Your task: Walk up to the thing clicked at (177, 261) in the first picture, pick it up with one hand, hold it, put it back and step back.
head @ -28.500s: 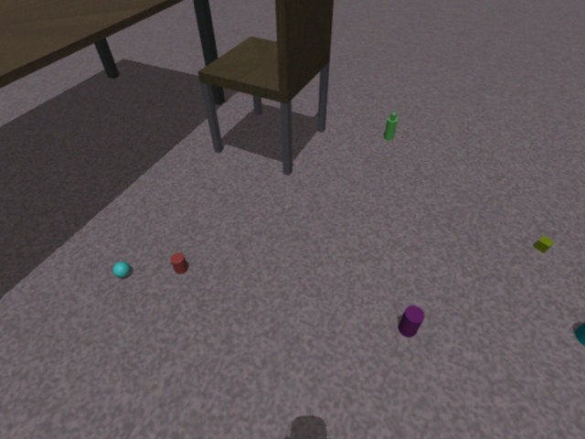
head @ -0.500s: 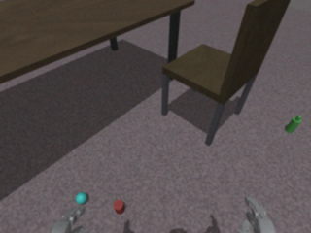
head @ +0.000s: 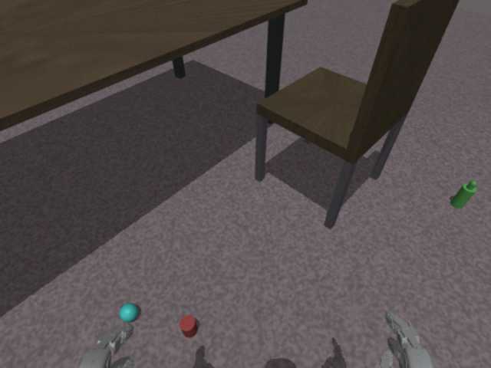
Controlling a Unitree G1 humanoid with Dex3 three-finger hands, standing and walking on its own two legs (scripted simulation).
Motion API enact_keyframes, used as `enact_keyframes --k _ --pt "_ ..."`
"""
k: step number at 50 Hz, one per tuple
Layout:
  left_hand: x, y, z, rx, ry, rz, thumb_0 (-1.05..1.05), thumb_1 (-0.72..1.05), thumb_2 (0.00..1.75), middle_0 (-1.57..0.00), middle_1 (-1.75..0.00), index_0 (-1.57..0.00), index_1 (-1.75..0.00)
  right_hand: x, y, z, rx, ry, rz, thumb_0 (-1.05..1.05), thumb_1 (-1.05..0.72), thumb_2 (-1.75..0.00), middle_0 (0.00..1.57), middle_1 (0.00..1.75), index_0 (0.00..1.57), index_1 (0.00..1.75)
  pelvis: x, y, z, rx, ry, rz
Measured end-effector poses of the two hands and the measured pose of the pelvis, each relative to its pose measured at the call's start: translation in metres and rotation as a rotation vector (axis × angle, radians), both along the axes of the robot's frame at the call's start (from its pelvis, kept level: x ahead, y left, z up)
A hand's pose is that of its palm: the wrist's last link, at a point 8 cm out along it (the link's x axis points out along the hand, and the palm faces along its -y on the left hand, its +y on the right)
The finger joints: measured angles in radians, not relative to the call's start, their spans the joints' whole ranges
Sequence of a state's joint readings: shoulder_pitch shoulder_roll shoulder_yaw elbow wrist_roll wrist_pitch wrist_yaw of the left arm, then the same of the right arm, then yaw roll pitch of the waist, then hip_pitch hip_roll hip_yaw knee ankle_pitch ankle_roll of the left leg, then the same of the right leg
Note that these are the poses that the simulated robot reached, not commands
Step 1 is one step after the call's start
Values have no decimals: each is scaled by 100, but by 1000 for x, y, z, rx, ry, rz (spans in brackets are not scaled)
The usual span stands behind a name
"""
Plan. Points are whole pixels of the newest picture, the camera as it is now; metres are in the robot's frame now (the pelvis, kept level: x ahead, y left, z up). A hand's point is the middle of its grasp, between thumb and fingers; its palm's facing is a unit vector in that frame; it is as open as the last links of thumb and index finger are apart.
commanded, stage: home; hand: left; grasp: from above
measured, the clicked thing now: (188, 326) +0.44 +0.23 -0.68
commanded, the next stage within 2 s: stand in 0.40 s
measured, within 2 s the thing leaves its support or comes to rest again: neither
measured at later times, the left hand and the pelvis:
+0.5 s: hand out of the picture +0.17 +0.18 -0.05, palm faces +0.05 -0.98 -0.21, open 7.4 cm; pelvis +0.01 +0.00 +0.00, yaw +0 degrees
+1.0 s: hand out of the picture +0.04 +0.24 -0.11, palm faces +0.06 -0.94 -0.32, open 7.4 cm; pelvis +0.00 +0.01 +0.05, yaw +1 degrees
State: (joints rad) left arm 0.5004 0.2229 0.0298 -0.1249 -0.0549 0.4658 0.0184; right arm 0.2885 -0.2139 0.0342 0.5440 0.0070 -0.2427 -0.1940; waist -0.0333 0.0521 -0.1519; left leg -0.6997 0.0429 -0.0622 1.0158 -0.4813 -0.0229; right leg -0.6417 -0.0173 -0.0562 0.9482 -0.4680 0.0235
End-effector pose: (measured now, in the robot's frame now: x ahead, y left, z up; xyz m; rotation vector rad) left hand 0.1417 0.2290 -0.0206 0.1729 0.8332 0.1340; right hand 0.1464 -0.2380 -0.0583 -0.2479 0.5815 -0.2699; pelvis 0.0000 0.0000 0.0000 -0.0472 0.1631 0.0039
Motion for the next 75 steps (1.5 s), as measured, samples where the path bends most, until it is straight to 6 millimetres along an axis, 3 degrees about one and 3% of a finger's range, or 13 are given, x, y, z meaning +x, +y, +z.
enact_keyframes --k 25,29,33,39,45,51,61,75 --pt "7 -1 0 1 1 0 1 91 90 -20 -30 -20 -29 9 -2 0 -3 8 0 1 -90 -90 21 30 21 30 7 -1 0 0 10 0" --pt "12 12 -20 87 -28 -40 1 90 90 -21 -30 -21 -29 3 -7 -16 -48 231 135 1 -90 -90 21 30 20 30 0 -1 8 24 -73 1" --pt "-2 32 -37 118 52 -18 1 90 90 -21 -30 -21 -30 -12 -20 -20 -25 381 138 1 -90 -90 21 30 21 31 -2 0 18 42 -118 1" --pt "-42 54 -52 127 213 47 1 91 90 -21 -30 -21 -30 -37 -32 -15 -14 488 70 1 -90 -90 21 30 21 31 1 5 31 38 -156 2" --pt "-83 60 -56 112 353 93 1 91 90 -21 -30 -20 -30 -58 -31 -12 2 577 30 0 -91 -90 21 30 20 30 5 8 44 35 -185 9" --pt "-111 60 -53 97 436 125 1 91 90 -21 -30 -21 -30 -70 -25 -11 26 624 18 0 -91 -90 21 30 20 30 4 10 54 38 -214 13" --pt "-125 63 -45 107 465 134 0 91 90 -21 -30 -21 -30 -78 -23 -8 52 637 11 0 -91 -90 21 30 21 30 -4 9 62 43 -242 17" --pt "-127 63 -39 124 472 134 0 91 90 -21 -30 -21 -30 -92 -43 -6 40 677 -8 0 -91 -90 21 30 20 30 -9 1 65 42 -237 21"
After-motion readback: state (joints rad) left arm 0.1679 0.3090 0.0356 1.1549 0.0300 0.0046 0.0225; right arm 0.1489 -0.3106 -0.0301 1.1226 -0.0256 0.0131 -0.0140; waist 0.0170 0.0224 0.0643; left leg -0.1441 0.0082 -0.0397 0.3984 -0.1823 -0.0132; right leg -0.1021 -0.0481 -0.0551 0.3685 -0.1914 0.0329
